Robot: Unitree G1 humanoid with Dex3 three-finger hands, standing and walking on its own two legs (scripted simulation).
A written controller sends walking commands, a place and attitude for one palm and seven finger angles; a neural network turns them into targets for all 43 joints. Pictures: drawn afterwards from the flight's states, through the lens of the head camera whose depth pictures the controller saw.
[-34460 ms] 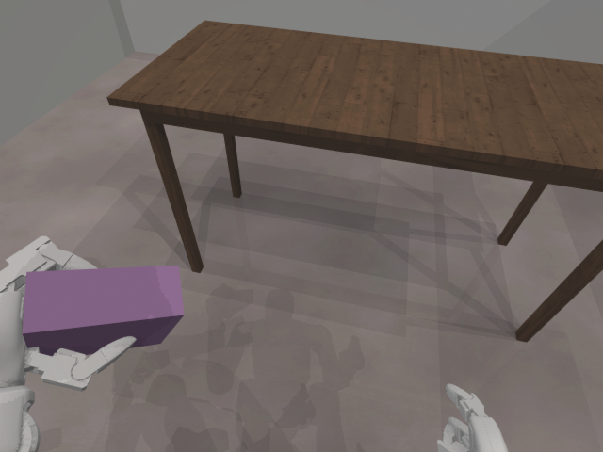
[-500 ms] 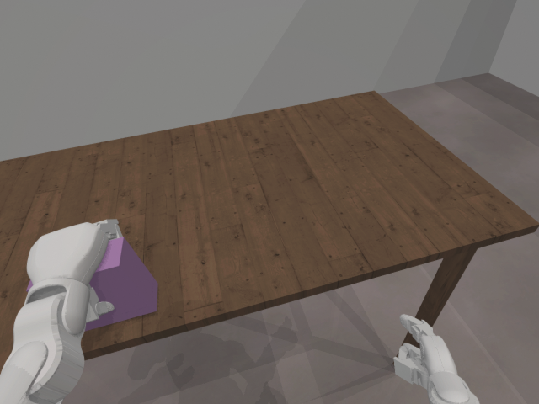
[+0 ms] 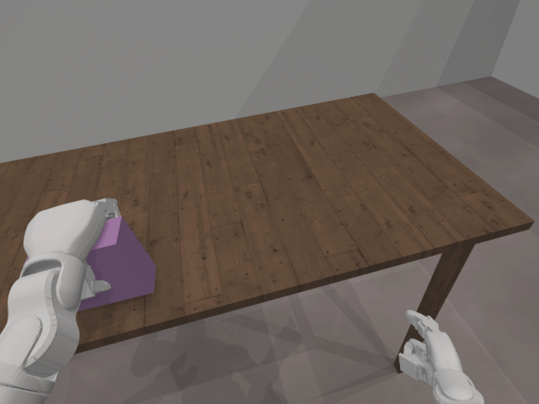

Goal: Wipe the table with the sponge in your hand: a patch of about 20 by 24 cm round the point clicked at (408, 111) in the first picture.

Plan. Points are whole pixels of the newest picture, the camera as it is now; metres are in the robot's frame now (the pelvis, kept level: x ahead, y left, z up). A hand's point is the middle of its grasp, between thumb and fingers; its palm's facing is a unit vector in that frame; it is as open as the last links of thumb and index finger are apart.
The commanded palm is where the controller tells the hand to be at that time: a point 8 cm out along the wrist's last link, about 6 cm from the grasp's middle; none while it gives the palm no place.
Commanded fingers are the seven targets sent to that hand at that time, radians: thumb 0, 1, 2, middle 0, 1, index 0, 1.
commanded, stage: lift the sponge slowly off the table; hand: left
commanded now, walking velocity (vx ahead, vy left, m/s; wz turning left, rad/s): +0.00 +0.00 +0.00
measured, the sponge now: (105, 273) +0.24 +0.30 +0.09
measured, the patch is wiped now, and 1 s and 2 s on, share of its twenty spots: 0.95 0.95 0.95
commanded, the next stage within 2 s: bring the sponge back beside the body in 1.06 s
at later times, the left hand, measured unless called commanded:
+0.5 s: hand (97, 224) +0.26 +0.29 +0.18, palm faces +0.17 -0.09 -0.98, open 9.5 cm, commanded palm +0.21 +0.29 +0.26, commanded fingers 0.00 0.10 1.30 -1.20 -1.60 -1.20 -1.60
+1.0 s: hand (87, 200) +0.27 +0.29 +0.21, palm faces +0.25 -0.09 -0.96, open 9.5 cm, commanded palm +0.22 +0.30 +0.29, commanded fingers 0.00 0.10 1.30 -1.20 -1.60 -1.20 -1.60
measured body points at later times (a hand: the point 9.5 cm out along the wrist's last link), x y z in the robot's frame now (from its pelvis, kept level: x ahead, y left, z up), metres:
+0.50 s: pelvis +0.00 +0.01 +0.00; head -0.03 -0.04 +0.45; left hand +0.25 +0.29 +0.23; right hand +0.26 -0.19 -0.07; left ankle +0.05 +0.12 -0.74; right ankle -0.01 -0.10 -0.74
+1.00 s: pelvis +0.00 +0.00 +0.00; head -0.03 -0.04 +0.45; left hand +0.25 +0.29 +0.27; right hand +0.27 -0.19 -0.06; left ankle +0.05 +0.12 -0.74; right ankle -0.01 -0.10 -0.74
